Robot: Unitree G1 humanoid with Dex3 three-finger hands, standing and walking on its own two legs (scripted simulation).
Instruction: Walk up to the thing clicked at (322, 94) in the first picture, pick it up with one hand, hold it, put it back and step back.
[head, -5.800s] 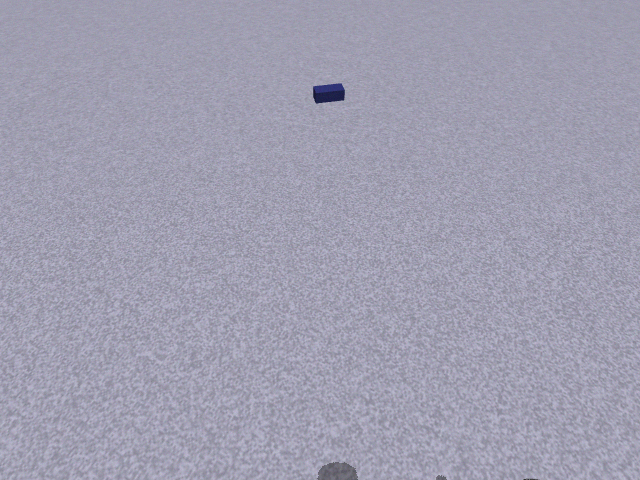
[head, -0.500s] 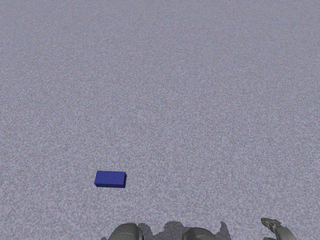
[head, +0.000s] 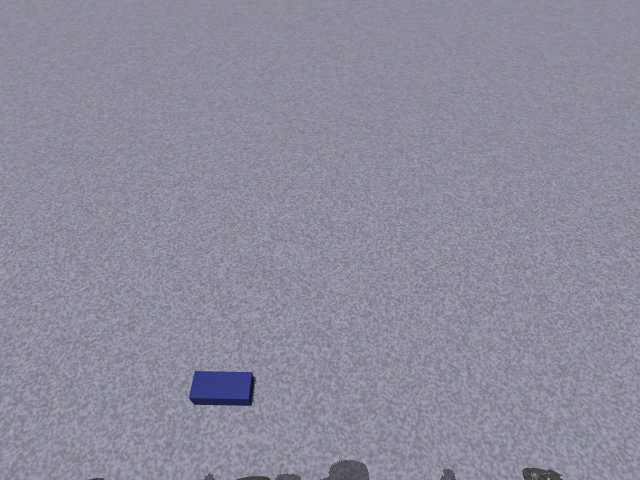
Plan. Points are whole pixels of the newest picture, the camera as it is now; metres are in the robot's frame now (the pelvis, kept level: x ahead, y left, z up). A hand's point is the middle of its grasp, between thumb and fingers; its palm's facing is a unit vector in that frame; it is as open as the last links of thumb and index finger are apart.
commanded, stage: walk up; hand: left
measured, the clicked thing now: (223, 388) +0.45 +0.29 -0.73
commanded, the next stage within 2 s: none
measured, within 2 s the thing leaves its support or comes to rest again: neither
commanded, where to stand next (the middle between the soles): +0.03 +0.00 m, yaw -2 degrees
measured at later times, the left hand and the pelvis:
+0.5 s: hand out of the picture +0.08 +0.26 -0.14, palm faces -0.01 -0.94 -0.35, open 7.4 cm; pelvis +0.01 +0.00 +0.01, yaw +0 degrees
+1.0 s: hand out of the picture +0.11 +0.26 -0.14, palm faces +0.00 -0.93 -0.36, open 7.4 cm; pelvis +0.02 +0.00 +0.02, yaw +0 degrees
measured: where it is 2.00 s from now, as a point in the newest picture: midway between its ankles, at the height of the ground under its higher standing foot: outside the picture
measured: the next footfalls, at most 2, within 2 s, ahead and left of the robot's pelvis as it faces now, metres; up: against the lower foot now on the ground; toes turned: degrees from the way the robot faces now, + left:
left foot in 1.36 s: -0.02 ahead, +0.16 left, +0.00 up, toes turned +1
right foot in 1.76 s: +0.09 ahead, -0.13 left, +0.00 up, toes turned -1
